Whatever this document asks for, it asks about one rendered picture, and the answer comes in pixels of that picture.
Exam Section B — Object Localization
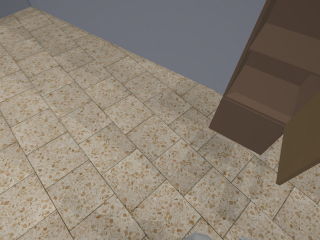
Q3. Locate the cupboard door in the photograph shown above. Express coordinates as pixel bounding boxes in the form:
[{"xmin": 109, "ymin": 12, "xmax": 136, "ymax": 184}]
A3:
[{"xmin": 276, "ymin": 91, "xmax": 320, "ymax": 186}]

